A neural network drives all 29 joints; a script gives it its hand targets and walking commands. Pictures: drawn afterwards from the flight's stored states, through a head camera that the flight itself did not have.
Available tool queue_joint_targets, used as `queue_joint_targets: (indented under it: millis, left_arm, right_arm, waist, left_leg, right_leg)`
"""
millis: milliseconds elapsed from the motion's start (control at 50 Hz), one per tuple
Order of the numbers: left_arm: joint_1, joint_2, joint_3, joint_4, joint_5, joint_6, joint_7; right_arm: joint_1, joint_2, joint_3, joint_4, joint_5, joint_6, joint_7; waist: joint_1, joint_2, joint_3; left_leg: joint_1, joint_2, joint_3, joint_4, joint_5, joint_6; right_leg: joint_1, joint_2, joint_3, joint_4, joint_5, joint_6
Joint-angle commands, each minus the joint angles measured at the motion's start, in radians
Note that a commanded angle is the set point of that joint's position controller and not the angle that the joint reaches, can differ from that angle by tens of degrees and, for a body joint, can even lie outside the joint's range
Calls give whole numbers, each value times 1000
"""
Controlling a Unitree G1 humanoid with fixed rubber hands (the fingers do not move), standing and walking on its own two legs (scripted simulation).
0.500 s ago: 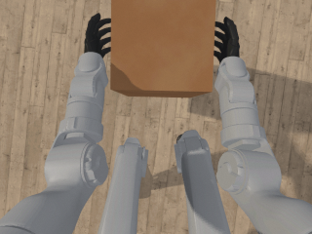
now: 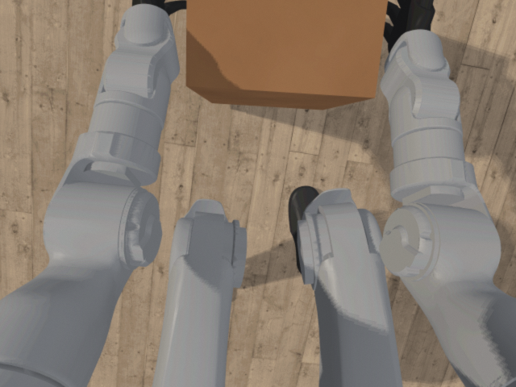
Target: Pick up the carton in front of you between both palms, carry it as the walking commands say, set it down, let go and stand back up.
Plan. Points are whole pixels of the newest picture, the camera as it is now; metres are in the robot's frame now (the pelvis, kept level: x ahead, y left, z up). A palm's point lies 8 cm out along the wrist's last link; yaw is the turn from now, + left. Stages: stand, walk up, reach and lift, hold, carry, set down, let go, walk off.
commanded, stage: set down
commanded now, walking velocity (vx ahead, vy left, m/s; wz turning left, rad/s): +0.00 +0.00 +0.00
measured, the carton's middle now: (277, 28) +0.54 -0.06 -0.25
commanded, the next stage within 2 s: none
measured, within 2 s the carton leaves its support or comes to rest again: rests again in 0.44 s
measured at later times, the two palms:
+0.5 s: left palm (157, 17) +0.54 +0.09 -0.18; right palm (402, 39) +0.50 -0.21 -0.18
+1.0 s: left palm (157, 17) +0.54 +0.09 -0.19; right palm (404, 38) +0.50 -0.22 -0.18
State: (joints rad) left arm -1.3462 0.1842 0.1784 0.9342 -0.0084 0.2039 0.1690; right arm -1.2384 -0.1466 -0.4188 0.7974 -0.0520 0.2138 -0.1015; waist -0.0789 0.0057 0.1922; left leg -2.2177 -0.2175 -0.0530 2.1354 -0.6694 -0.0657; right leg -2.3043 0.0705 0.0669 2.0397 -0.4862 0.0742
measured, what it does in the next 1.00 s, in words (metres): stands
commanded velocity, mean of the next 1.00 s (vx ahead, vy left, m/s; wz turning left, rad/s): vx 0.00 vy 0.00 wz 0.00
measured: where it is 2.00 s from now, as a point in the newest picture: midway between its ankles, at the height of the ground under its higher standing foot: (255, 262)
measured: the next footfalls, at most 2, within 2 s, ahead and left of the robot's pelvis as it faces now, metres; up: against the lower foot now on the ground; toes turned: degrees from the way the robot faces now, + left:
none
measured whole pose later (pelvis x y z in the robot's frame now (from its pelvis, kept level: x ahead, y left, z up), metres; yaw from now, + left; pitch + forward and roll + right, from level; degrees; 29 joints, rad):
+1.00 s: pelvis -0.01 +0.00 -0.02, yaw +0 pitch +38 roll -1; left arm -1.44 0.19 0.30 1.07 0.16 0.14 0.02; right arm -1.36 -0.23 -0.51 1.04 -0.14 0.14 0.03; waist -0.07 0.00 0.30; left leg -2.22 -0.15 -0.03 2.22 -0.66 -0.03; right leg -2.29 0.04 0.03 2.12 -0.49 0.06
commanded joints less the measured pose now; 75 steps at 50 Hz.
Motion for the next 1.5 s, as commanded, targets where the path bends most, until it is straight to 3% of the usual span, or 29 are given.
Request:
queue_joint_targets:
  millis: [0, 160, 400, 720, 900, 940, 980, 1020, 1060, 1100, 1160, 1240, 1340, 1420, 1480]
  left_arm:
    - [-606, -971, -390, -148, -96, -54, -237]
    - [-537, -934, -281, -25, -32, -60, -257]
    - [-580, -828, -232, 8, -10, -85, -269]
    - [-443, -675, -96, 132, 107, -56, -295]
    - [-408, -562, -51, 151, 147, -52, -291]
    - [-413, -516, -48, 147, 150, -60, -281]
    - [-388, -371, -12, 143, 156, -75, -252]
    - [-319, -48, 30, 136, 149, -98, -180]
    - [-304, 224, 21, 121, 99, -128, -100]
    - [-355, 251, -35, 118, 6, -145, -76]
    - [-402, 247, -133, 88, -117, -163, -80]
    - [-403, 245, -205, 33, -198, -167, -85]
    - [-336, 301, -178, -19, -206, -145, -64]
    - [-315, 319, -130, -132, -174, -106, -48]
    - [-282, 311, -88, -149, -144, -68, -46]
  right_arm:
    - [-627, 849, 442, -62, 98, -30, 268]
    - [-607, 812, 363, 9, 40, -37, 294]
    - [-613, 752, 305, 72, 37, -63, 289]
    - [-541, 620, 195, 187, -22, -55, 299]
    - [-486, 521, 122, 233, -59, -58, 286]
    - [-479, 478, 104, 243, -62, -68, 274]
    - [-439, 343, 57, 263, -67, -88, 243]
    - [-326, 26, -24, 290, -70, -131, 162]
    - [-289, -262, -39, 284, -17, -182, 71]
    - [-325, -307, 4, 295, 61, -212, 37]
    - [-360, -333, 83, 298, 157, -242, 27]
    - [-371, -351, 162, 247, 239, -252, 26]
    - [-305, -367, 191, 152, 283, -223, 13]
    - [-269, -358, 198, 21, 279, -173, -7]
    - [-239, -326, 182, -28, 248, -128, -19]
  waist:
    - [-54, 132, -1275]
    - [-46, 96, -1066]
    - [-34, 100, -922]
    - [12, 83, -684]
    - [18, 89, -621]
    - [15, 88, -629]
    - [11, 80, -647]
    - [-2, 69, -679]
    - [-10, 59, -743]
    - [-30, 66, -801]
    - [-55, 84, -877]
    - [-75, 93, -1020]
    - [-57, 77, -1231]
    - [-44, 66, -1390]
    - [-39, 55, -1344]
  left_leg:
    - [477, 31, 92, -215, 465, 23]
    - [343, 30, 74, -207, 388, 44]
    - [264, 40, 73, -184, 328, 59]
    - [177, 61, 51, -174, 231, 80]
    - [181, 78, 43, -178, 199, 72]
    - [201, 83, 43, -177, 203, 64]
    - [231, 93, 45, -174, 211, 52]
    - [282, 112, 46, -175, 217, 39]
    - [322, 131, 39, -171, 246, 32]
    - [335, 140, 29, -154, 283, 28]
    - [350, 158, 20, -129, 338, 23]
    - [421, 167, 24, -106, 397, 25]
    - [505, 156, 68, -120, 375, 32]
    - [575, 132, 105, -174, 334, 44]
    - [552, 122, 115, -233, 273, 53]
  right_leg:
    - [755, 37, -151, -29, 467, -38]
    - [627, 34, -141, -18, 379, -45]
    - [572, 31, -124, -2, 327, -56]
    - [461, 27, -100, 0, 204, -72]
    - [444, 18, -96, -4, 160, -70]
    - [459, 12, -98, -2, 161, -62]
    - [487, 2, -105, 3, 167, -48]
    - [529, -17, -109, 2, 178, -32]
    - [557, -35, -105, 1, 214, -26]
    - [587, -48, -95, 14, 274, -31]
    - [611, -67, -89, 36, 358, -44]
    - [674, -78, -92, 43, 427, -54]
    - [846, -68, -104, 14, 447, -54]
    - [958, -46, -129, -50, 428, -53]
    - [943, -36, -138, -115, 364, -51]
